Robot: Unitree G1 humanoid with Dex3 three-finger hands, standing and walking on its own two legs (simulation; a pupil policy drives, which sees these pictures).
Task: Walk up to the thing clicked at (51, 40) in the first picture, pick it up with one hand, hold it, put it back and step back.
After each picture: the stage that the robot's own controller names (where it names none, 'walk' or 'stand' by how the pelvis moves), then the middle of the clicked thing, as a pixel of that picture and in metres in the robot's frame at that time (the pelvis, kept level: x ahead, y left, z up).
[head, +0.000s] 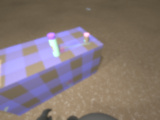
stand; (54, 45) +0.67 +0.44 -0.01
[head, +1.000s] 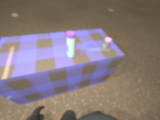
walk; (70, 45) +0.64 +0.23 +0.02
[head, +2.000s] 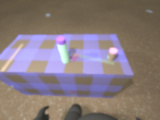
stand; (63, 51) +0.53 +0.29 +0.04
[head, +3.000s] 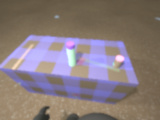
stand; (71, 54) +0.55 +0.22 +0.00
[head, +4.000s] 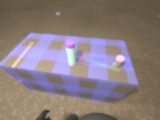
stand; (71, 54) +0.55 +0.22 -0.01
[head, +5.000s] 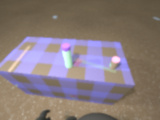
stand; (67, 56) +0.53 +0.25 -0.01
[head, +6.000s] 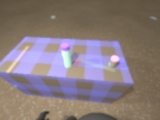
stand; (66, 56) +0.53 +0.26 -0.01
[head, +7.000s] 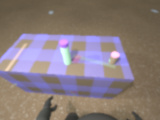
rise first; (66, 53) +0.53 +0.26 -0.01
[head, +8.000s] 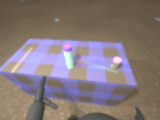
rise first; (69, 57) +0.52 +0.26 +0.00
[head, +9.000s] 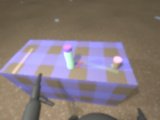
go down; (69, 57) +0.52 +0.26 +0.00
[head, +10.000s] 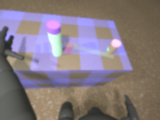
go down; (55, 41) +0.51 +0.24 +0.06
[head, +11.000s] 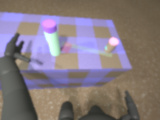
close in; (53, 40) +0.52 +0.25 +0.07
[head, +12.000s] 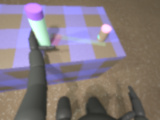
close; (40, 31) +0.55 +0.26 +0.11
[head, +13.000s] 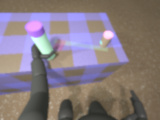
lift; (43, 44) +0.48 +0.26 +0.09
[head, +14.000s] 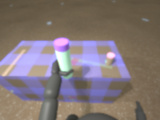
lift; (64, 61) +0.34 +0.18 +0.18
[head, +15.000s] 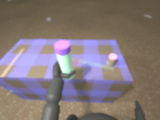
hold; (66, 63) +0.32 +0.17 +0.17
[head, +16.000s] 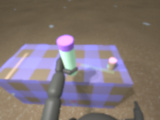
hold; (69, 59) +0.32 +0.15 +0.22
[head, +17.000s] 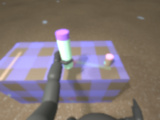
crouch; (65, 51) +0.42 +0.18 +0.18
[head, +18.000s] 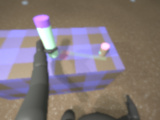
lower; (48, 39) +0.50 +0.25 +0.15
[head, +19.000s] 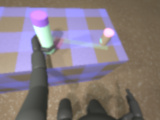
lower; (45, 36) +0.52 +0.24 +0.10
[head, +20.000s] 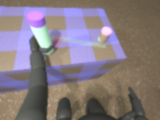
lower; (43, 37) +0.52 +0.25 +0.10
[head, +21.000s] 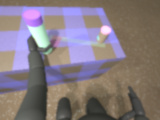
lower; (41, 36) +0.52 +0.25 +0.10
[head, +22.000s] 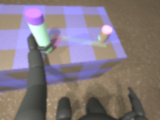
lower; (41, 35) +0.52 +0.25 +0.10
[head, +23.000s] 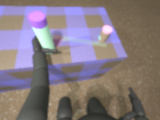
open; (44, 37) +0.52 +0.24 +0.10
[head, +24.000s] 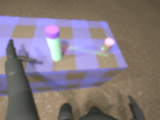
sink last; (55, 46) +0.49 +0.22 +0.07
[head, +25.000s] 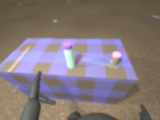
stand; (69, 56) +0.51 +0.24 +0.05
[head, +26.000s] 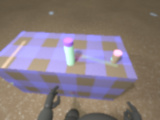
stand; (69, 53) +0.51 +0.23 +0.05
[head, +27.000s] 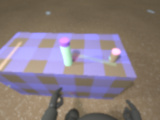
stand; (66, 53) +0.50 +0.23 +0.05
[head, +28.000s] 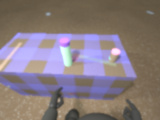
stand; (66, 53) +0.50 +0.23 +0.06
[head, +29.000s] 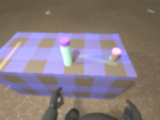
stand; (66, 53) +0.50 +0.23 +0.06
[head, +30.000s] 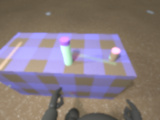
stand; (66, 52) +0.51 +0.23 +0.06
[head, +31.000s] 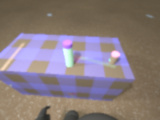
stand; (68, 54) +0.51 +0.23 +0.03
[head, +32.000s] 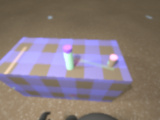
walk; (69, 58) +0.51 +0.23 -0.01
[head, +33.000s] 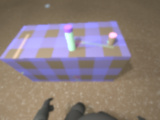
walk; (70, 39) +0.67 +0.25 +0.01
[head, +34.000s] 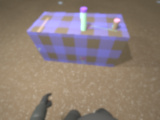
walk; (83, 20) +1.05 +0.18 +0.02
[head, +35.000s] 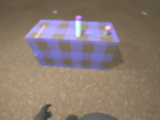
stand; (78, 27) +1.08 +0.25 +0.00
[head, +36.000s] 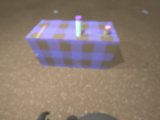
stand; (78, 27) +1.09 +0.24 -0.01
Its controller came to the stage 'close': yes
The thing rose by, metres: 0.21
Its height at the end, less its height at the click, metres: +0.00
